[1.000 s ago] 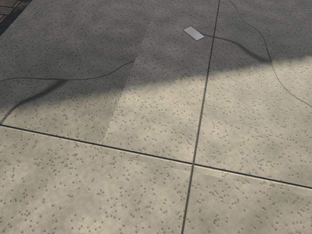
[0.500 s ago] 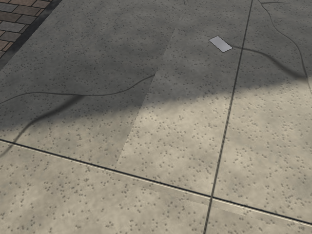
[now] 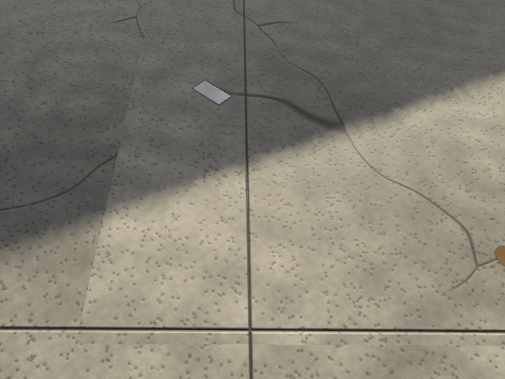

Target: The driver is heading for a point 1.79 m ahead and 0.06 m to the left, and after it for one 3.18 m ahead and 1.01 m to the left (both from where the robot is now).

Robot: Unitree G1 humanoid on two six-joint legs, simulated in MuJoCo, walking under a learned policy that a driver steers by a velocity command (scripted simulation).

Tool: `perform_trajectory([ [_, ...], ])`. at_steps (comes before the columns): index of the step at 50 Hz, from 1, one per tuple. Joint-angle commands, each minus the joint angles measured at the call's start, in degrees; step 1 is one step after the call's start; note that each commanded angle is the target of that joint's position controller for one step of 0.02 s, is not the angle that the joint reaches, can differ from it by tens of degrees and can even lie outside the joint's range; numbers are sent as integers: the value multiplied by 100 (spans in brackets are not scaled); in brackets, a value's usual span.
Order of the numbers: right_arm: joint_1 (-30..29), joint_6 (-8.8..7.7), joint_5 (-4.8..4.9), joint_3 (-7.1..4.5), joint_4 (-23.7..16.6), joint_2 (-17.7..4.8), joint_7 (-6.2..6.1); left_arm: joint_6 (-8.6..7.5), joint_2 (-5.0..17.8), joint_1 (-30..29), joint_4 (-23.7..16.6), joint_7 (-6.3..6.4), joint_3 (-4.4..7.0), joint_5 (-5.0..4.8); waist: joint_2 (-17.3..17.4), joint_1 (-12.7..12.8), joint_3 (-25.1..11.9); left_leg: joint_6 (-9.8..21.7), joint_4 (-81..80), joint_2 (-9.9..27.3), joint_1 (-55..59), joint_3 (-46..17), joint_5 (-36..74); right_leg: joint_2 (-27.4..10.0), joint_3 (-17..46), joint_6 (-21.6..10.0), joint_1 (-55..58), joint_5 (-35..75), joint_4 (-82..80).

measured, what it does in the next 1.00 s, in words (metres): steps on the spot: right foot, then left foot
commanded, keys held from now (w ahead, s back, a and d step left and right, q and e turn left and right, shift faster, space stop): e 0.30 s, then no key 0.08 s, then q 0.62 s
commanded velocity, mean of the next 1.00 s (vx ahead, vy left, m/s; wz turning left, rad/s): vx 0.00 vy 0.00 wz -0.07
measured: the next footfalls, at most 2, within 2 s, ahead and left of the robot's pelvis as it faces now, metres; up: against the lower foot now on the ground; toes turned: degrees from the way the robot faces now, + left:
right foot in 0.22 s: +0.00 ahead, -0.12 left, +0.00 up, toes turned -10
left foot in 0.68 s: +0.04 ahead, +0.06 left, +0.00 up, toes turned -10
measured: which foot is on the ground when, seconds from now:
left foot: down 0.00-0.22, up 0.24-0.66, down 0.68-1.00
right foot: up 0.00-0.20, down 0.22-0.70, up 0.72-1.00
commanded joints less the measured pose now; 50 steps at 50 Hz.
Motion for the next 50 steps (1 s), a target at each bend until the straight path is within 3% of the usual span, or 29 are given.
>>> perform_trajectory([
  [1,401,-48,-3,-259,-196,-972,19,-9,262,-315,-478,-71,-9,-47,1151,-242,-231,970,-255,1487,1288,-933,2940,-109,-245,95,-649,-309,-475],
  [8,142,-7,-23,-388,-219,-1196,194,-14,232,-351,-715,-82,-77,-165,1463,-190,-392,796,237,1658,771,-420,3156,-98,-814,-270,805,-356,-2181],
  [10,-4,24,53,-409,-210,-1202,199,-91,192,-52,-658,-36,-84,-109,1213,98,-451,452,806,1571,361,-118,2496,-35,-857,-437,1582,673,-3504],
  [11,188,33,42,-402,-162,-1114,206,-170,411,116,-620,28,-33,-26,612,189,-547,96,1521,1398,-278,160,1538,-288,-243,-551,2312,1259,-4187],
  [12,391,82,-64,-288,-350,-619,239,-262,1068,207,-702,87,79,25,-985,4,-588,-325,2990,754,-1776,622,-1679,-1913,1845,-894,3128,2810,-4368],
  [13,-304,173,-30,-223,-683,-580,127,-279,1552,675,-630,73,242,-72,-1244,471,-499,-408,3673,76,-2399,-27,-2515,-2601,2578,-1881,2697,4491,-4090],
  [14,-380,222,-13,-257,-633,-767,109,-271,1202,691,-579,82,175,-115,-464,397,-330,-423,4122,289,-2513,-379,-2200,-2316,2129,-2006,2736,4438,-4053],
  [15,-333,211,66,-274,-543,-778,141,-254,906,300,-633,115,82,-133,-317,206,-71,-417,4125,341,-2475,-481,-1694,-1928,1690,-1862,2458,4073,-4105],
  [16,-204,172,90,-288,-431,-827,169,-228,690,-107,-716,154,12,-102,-264,19,-20,-430,3939,393,-2380,-511,-1273,-1567,1336,-1624,2377,3825,-4146],
  [18,66,180,-13,-313,-277,-887,230,-244,513,-204,-745,205,-62,-134,-392,-40,-294,-502,3972,302,-2066,-396,-887,-1296,999,-1537,2445,4314,-4106],
  [20,173,221,32,-286,-204,-783,268,-295,459,-85,-677,205,-104,-120,-234,-42,-461,-534,3817,253,-1867,-347,-766,-1304,862,-1528,2504,4412,-4126],
  [24,56,316,52,-156,-62,-488,283,-380,152,-17,-455,278,-310,-5,-328,75,-285,-483,2464,286,-1163,-371,-711,-1308,633,-1404,2228,3459,-4373],
  [25,21,323,60,-130,-25,-449,283,-390,164,-4,-388,294,-340,30,-372,118,-222,-434,2118,245,-888,-362,-736,-1316,581,-1376,2084,3202,-4396],
  [27,-47,318,89,-145,8,-553,267,-387,400,8,-290,320,-308,61,-420,171,-83,-337,1781,101,-642,-320,-859,-1399,619,-1405,1929,2967,-4312],
  [29,-52,280,113,-172,1,-667,255,-356,606,-6,-236,348,-249,21,-356,157,-24,-254,1661,21,-664,-303,-1039,-1569,745,-1490,1967,3103,-4125],
  [31,37,219,119,-157,18,-618,247,-325,659,-51,-205,380,-213,-33,-258,81,-29,-174,1392,-6,-632,-229,-1037,-1675,793,-1521,2075,3395,-3887],
  [33,171,129,103,-121,38,-527,241,-301,691,-103,-162,417,-167,-71,-83,-89,-43,-62,432,7,-256,-273,-198,-1593,644,-1315,1996,3334,-3552],
  [34,208,73,63,-151,37,-685,230,-314,659,-83,-181,432,-153,-56,143,-88,-112,55,110,192,33,-728,536,-1389,504,-1095,1796,2891,-3238],
  [35,432,10,-15,-243,37,-1124,214,-318,486,-56,-321,430,-167,-33,920,7,-304,326,-99,1016,436,-1887,1931,-800,-4,-812,1324,1973,-2293],
  [36,462,22,113,-369,86,-1459,246,-258,199,-291,-425,455,-226,-77,1773,-104,-71,1168,-261,1841,343,-3009,3455,174,-617,-505,564,-132,-1648],
  [37,710,2,79,-317,121,-1219,275,-212,254,-430,-436,458,-226,-38,1451,-260,-140,1576,-499,2085,506,-3285,3497,119,-245,-463,184,-1279,-597],
  [38,552,12,105,-339,109,-1171,264,-197,233,-380,-391,417,-218,-48,1066,-135,-106,1578,-503,1825,412,-2907,3034,12,-76,-431,100,-1093,-110],
  [39,213,64,99,-341,30,-1088,237,-195,251,-337,-347,384,-204,-64,839,12,-21,1364,-498,1474,291,-2555,2553,-100,-18,-371,39,-767,-4],
  [42,-59,150,114,-345,-78,-938,217,-212,272,-310,-349,314,-208,-28,948,48,-166,1022,-432,898,438,-2113,2146,-120,-158,-164,38,-294,-510],
  [46,239,193,89,-457,-13,-1140,239,-229,216,-481,-507,336,-257,-81,1005,-181,-337,1080,-296,961,556,-2455,1926,-102,-165,-78,162,-264,-1303],
  [50,-113,246,55,-521,-126,-1251,313,-291,323,-234,-570,379,-251,-118,1182,-97,-424,879,-184,863,98,-2810,1906,22,-169,-189,888,-128,-2136],
])
Over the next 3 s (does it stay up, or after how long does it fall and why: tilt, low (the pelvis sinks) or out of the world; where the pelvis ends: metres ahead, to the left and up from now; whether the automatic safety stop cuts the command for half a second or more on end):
stays up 0.42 -0.10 -0.02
